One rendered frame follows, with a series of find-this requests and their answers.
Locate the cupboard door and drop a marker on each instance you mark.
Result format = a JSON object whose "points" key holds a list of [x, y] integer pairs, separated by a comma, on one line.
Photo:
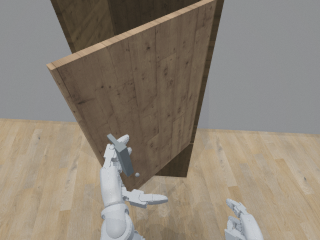
{"points": [[144, 83]]}

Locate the robot left forearm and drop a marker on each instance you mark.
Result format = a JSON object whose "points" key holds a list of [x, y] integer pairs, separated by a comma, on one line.
{"points": [[117, 224]]}

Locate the right robot hand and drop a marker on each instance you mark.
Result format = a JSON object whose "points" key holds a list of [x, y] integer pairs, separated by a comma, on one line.
{"points": [[246, 228]]}

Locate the left robot hand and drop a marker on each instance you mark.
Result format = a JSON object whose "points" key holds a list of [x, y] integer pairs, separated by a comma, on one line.
{"points": [[111, 183]]}

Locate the handle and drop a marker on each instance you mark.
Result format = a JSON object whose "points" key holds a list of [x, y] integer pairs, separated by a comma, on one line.
{"points": [[122, 154]]}

